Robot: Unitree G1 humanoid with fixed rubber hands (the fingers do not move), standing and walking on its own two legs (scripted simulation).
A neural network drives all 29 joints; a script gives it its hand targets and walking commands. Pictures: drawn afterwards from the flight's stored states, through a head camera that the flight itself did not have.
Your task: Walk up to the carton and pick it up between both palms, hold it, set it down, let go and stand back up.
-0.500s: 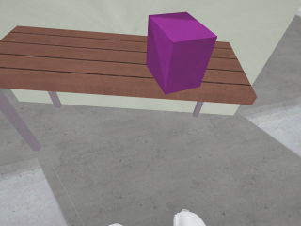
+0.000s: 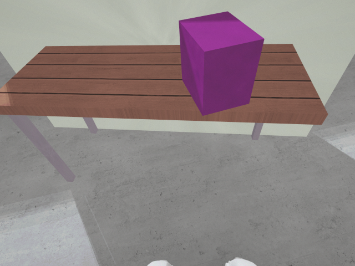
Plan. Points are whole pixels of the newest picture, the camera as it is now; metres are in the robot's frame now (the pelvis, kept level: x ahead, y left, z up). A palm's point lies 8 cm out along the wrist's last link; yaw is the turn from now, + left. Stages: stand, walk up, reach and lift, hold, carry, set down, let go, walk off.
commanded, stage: walk up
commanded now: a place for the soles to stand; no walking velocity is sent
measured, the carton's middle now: (215, 63) +0.74 -0.08 +0.07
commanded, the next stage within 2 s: none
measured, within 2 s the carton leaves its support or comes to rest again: neither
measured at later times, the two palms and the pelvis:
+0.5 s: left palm out of the picture +0.09 +0.32 -0.11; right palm out of the picture +0.09 -0.29 -0.07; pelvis +0.00 +0.01 +0.00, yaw +0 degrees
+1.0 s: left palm out of the picture +0.11 +0.32 -0.10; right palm out of the picture +0.08 -0.30 -0.08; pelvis +0.03 +0.00 +0.01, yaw -1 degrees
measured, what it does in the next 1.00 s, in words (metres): stands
